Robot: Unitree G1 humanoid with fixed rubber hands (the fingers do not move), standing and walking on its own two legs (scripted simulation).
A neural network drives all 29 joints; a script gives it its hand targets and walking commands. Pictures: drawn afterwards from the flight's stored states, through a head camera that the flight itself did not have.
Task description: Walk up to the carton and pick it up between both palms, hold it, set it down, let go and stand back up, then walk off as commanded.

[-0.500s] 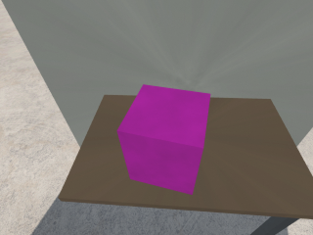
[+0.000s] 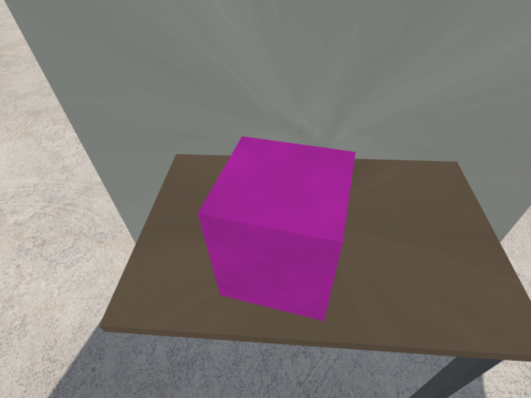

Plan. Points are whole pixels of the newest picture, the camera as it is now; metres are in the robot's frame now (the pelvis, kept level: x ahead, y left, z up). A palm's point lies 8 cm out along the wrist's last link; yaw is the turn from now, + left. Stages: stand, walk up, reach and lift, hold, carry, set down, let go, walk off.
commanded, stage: stand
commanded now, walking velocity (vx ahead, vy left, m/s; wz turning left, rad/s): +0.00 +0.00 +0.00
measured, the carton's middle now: (282, 228) +0.44 -0.01 -0.01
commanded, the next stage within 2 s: walk off in 1.14 s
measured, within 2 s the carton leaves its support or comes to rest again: neither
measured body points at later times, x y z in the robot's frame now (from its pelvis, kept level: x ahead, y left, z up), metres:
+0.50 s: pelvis +0.01 +0.00 +0.00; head +0.01 -0.01 +0.45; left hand +0.08 +0.29 -0.13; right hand +0.07 -0.30 -0.14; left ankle +0.01 +0.12 -0.75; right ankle +0.03 -0.13 -0.75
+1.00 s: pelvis +0.02 -0.01 +0.00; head +0.02 -0.02 +0.45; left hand +0.09 +0.29 -0.13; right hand +0.09 -0.31 -0.14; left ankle +0.01 +0.12 -0.75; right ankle +0.03 -0.13 -0.75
